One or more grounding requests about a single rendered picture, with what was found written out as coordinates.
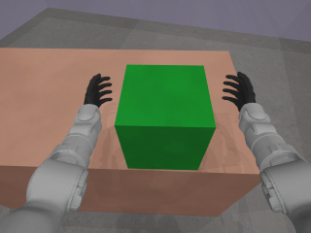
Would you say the right robot upper arm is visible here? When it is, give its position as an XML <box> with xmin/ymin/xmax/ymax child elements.
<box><xmin>259</xmin><ymin>159</ymin><xmax>311</xmax><ymax>233</ymax></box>

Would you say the left robot hand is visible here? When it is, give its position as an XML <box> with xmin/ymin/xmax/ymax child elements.
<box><xmin>84</xmin><ymin>73</ymin><xmax>113</xmax><ymax>109</ymax></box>

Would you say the left robot forearm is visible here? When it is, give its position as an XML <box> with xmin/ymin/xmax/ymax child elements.
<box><xmin>26</xmin><ymin>104</ymin><xmax>102</xmax><ymax>201</ymax></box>

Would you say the left robot upper arm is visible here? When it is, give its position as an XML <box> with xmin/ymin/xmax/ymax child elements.
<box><xmin>0</xmin><ymin>158</ymin><xmax>88</xmax><ymax>233</ymax></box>

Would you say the right robot hand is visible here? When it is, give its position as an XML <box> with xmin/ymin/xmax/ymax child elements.
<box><xmin>222</xmin><ymin>72</ymin><xmax>257</xmax><ymax>112</ymax></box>

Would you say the pedestal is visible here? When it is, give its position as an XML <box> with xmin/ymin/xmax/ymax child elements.
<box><xmin>0</xmin><ymin>48</ymin><xmax>261</xmax><ymax>216</ymax></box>

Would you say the right robot forearm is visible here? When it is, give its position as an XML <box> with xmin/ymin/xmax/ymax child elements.
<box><xmin>238</xmin><ymin>103</ymin><xmax>311</xmax><ymax>172</ymax></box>

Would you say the carton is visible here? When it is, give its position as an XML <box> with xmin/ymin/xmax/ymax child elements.
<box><xmin>115</xmin><ymin>64</ymin><xmax>217</xmax><ymax>171</ymax></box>

